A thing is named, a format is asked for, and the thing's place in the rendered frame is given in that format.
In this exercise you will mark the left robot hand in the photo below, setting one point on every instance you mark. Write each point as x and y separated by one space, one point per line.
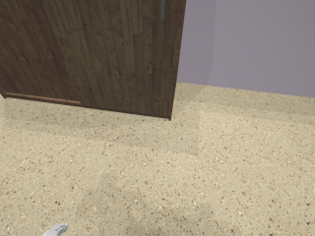
56 229

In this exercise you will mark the wardrobe door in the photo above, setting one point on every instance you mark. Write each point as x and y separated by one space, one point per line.
30 58
119 53

